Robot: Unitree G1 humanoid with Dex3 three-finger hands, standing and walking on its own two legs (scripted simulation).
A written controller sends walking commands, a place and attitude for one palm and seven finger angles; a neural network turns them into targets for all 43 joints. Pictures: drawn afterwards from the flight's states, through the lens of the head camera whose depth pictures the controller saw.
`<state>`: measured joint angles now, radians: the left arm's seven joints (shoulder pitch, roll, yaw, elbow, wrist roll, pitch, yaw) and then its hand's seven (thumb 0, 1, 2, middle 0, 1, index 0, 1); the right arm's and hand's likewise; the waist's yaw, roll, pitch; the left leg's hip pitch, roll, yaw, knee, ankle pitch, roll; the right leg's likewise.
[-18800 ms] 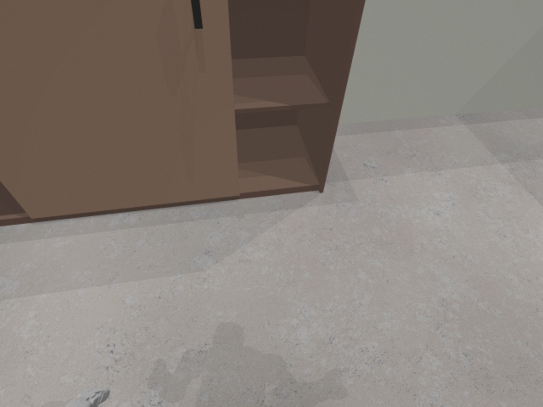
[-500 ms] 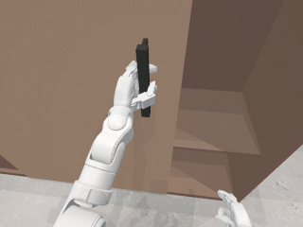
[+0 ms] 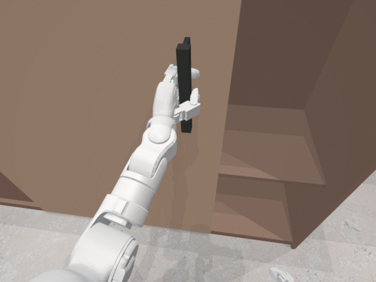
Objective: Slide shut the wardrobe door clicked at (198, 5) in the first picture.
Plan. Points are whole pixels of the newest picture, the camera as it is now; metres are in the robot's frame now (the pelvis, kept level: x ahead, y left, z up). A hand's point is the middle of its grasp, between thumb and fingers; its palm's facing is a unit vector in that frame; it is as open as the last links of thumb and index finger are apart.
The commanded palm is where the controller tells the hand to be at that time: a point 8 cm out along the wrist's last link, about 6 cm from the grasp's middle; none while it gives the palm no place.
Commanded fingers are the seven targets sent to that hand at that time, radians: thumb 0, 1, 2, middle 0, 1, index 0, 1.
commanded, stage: tug the door sideways, standing still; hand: left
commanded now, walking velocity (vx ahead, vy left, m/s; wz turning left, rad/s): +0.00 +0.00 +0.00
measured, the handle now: (186, 89) +0.47 +0.05 +0.19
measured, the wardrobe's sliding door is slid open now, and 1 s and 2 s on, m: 0.41 0.40 0.20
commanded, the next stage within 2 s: step sideways, sliding the door along in 0.12 s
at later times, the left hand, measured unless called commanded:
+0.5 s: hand (194, 107) +0.41 +0.03 +0.18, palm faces -0.02 -0.99 -0.10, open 6.3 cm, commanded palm +0.40 +0.02 +0.19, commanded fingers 0.00 0.90 0.90 -0.45 -1.40 -0.45 -1.40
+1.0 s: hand (204, 106) +0.42 +0.01 +0.17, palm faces +0.12 -0.99 -0.08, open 6.4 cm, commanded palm +0.40 -0.02 +0.18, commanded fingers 0.00 0.90 0.90 -0.45 -1.40 -0.45 -1.40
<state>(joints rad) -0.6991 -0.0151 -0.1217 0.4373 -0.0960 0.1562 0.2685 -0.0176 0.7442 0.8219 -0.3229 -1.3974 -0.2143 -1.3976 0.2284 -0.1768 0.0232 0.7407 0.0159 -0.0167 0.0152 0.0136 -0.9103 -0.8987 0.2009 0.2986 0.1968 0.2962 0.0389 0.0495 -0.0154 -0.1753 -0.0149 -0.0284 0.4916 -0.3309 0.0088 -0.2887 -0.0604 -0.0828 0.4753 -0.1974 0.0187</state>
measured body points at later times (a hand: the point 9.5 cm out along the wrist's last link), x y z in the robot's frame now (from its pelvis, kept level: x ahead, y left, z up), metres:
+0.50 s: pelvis +0.00 -0.04 -0.01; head +0.04 -0.06 +0.43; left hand +0.41 +0.08 +0.18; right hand +0.16 -0.25 -0.14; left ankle -0.05 +0.11 -0.74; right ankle +0.02 -0.13 -0.74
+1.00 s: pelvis +0.04 -0.14 -0.02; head +0.14 -0.12 +0.42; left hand +0.41 +0.06 +0.18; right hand +0.29 -0.28 -0.12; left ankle +0.01 +0.06 -0.74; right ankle +0.10 -0.29 -0.72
